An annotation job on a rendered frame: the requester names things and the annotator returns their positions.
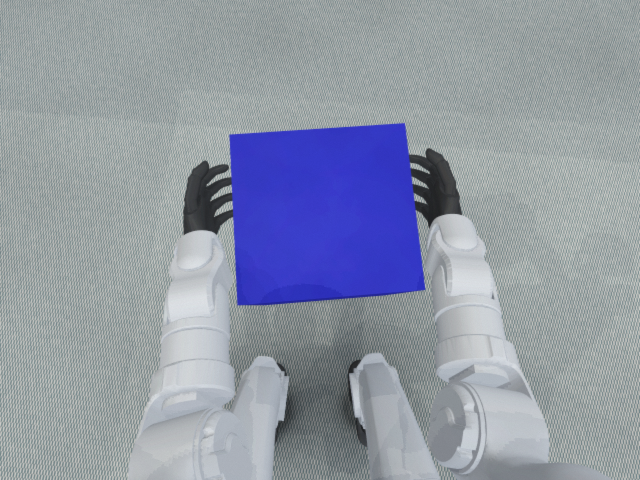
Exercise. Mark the left robot hand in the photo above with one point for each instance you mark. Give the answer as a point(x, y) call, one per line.
point(199, 211)

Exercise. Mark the carton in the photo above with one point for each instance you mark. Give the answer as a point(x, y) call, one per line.
point(324, 214)

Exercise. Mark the robot right thigh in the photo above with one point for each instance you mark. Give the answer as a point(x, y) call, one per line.
point(396, 447)

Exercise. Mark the right robot foot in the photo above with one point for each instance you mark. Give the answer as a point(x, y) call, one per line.
point(360, 431)

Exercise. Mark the right robot upper arm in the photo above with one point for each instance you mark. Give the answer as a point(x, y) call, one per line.
point(486, 433)

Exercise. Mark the left robot upper arm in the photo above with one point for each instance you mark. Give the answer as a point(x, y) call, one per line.
point(209, 444)

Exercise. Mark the robot left forearm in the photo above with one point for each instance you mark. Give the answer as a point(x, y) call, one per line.
point(194, 372)

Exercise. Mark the robot right forearm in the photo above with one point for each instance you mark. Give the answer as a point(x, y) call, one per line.
point(472, 346)

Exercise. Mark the right robot hand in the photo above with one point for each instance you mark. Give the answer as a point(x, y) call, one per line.
point(442, 196)

